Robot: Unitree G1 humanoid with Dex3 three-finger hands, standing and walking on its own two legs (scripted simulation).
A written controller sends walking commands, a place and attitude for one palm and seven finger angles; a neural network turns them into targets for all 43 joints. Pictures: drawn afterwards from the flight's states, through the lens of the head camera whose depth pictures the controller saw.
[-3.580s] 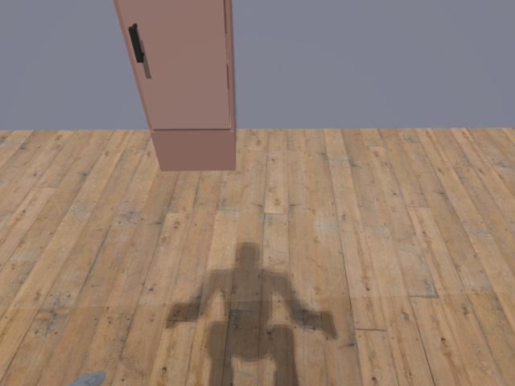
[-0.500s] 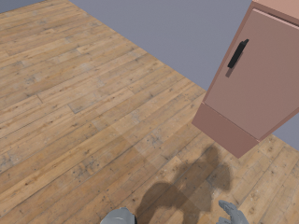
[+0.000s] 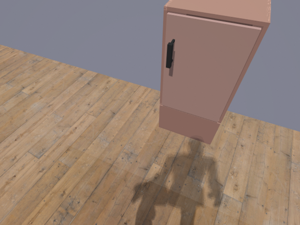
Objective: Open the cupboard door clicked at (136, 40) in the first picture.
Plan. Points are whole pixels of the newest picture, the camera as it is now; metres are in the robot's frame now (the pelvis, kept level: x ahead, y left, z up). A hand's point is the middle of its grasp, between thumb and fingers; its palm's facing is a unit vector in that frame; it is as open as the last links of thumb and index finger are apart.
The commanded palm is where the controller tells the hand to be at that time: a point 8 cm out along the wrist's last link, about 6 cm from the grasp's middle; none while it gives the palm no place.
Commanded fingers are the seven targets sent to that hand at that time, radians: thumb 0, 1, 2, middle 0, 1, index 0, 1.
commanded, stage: turn to face it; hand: left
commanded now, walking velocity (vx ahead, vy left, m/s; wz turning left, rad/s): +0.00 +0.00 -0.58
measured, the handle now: (170, 53) +0.86 -0.06 -0.03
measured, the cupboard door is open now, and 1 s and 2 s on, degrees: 0 0 0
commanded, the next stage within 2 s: take the last steps up to it in 0.58 s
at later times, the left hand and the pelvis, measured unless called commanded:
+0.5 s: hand out of the picture +0.10 +0.14 -0.15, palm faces -0.16 -0.96 -0.22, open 7.4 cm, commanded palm none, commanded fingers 0.00 0.90 0.90 -0.20 -0.30 -0.20 -0.30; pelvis +0.00 -0.03 +0.01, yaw -12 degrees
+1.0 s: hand out of the picture +0.13 +0.15 -0.16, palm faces -0.36 -0.92 -0.19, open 7.4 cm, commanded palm none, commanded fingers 0.00 0.90 0.90 -0.20 -0.30 -0.20 -0.30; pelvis +0.01 -0.01 +0.01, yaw -20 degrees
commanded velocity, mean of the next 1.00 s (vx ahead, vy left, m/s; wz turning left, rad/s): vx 0.10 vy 0.01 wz -0.23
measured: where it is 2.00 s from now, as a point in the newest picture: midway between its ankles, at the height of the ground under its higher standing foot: (166, 209)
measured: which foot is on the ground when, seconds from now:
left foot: down 0.00-0.04, up 0.06-0.58, down 0.60-1.00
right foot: up 0.00-0.02, down 0.04-0.62, up 0.64-1.00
